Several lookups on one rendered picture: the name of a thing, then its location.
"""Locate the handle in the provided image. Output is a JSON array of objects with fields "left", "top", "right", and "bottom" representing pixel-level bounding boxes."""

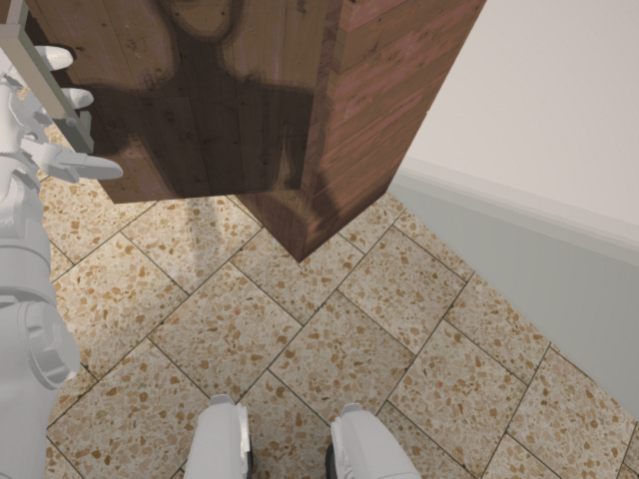
[{"left": 0, "top": 0, "right": 94, "bottom": 154}]

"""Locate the robot left forearm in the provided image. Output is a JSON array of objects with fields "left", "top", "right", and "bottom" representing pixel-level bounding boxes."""
[{"left": 0, "top": 156, "right": 57, "bottom": 309}]

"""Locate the right robot thigh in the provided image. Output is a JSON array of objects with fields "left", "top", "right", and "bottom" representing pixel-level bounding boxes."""
[{"left": 330, "top": 410, "right": 422, "bottom": 479}]

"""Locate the right robot shin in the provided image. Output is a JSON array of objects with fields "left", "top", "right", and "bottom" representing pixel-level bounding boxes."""
[{"left": 334, "top": 403, "right": 361, "bottom": 479}]

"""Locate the robot left upper arm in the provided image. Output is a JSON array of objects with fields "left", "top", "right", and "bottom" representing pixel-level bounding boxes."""
[{"left": 0, "top": 300, "right": 80, "bottom": 479}]

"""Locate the cupboard door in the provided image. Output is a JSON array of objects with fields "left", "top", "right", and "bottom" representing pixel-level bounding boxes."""
[{"left": 0, "top": 0, "right": 328, "bottom": 205}]

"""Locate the robot left hand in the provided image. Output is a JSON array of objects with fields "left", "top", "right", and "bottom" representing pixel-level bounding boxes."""
[{"left": 0, "top": 46, "right": 123, "bottom": 184}]

